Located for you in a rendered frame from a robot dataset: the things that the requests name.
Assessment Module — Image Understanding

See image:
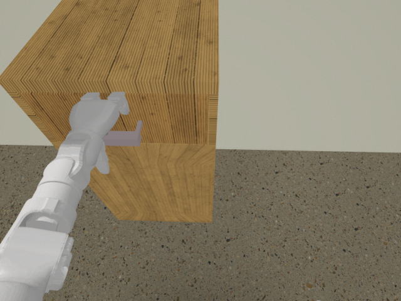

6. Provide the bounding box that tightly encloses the robot left hand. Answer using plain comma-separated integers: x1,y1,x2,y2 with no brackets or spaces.
69,92,129,174

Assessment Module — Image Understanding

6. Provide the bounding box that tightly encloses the robot left upper arm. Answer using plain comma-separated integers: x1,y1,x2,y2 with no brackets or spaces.
0,226,74,301

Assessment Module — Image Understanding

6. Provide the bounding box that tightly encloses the handle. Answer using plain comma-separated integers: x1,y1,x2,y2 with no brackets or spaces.
103,120,143,146

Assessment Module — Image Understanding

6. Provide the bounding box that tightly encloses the drawer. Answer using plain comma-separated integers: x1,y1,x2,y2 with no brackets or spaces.
19,92,209,144

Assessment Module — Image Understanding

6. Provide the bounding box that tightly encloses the cabinet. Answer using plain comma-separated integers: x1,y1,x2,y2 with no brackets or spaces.
0,0,219,223

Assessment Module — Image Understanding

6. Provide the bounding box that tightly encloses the left robot forearm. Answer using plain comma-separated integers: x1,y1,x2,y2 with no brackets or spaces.
0,129,103,259

